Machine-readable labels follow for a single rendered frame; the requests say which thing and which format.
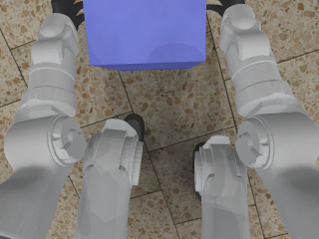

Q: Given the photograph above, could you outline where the robot right hand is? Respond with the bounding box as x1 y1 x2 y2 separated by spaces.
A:
206 0 245 18

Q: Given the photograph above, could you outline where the robot left hand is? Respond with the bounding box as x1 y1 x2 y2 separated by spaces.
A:
51 0 85 32

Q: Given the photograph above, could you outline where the robot right forearm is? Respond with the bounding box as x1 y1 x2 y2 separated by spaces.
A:
218 4 319 132

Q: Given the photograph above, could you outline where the left robot upper arm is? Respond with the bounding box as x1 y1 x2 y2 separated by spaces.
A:
0 114 87 239

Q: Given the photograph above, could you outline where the robot left forearm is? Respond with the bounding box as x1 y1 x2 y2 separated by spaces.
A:
4 13 80 155

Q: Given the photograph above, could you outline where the robot right shin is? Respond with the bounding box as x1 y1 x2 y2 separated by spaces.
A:
198 134 248 194

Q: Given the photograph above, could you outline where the right robot upper arm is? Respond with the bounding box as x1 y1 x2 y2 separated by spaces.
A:
235 112 319 239

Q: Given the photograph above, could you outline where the right robot foot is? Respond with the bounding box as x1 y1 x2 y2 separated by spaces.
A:
192 141 205 201

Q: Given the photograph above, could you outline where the carton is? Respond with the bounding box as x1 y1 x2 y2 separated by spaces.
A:
83 0 206 71

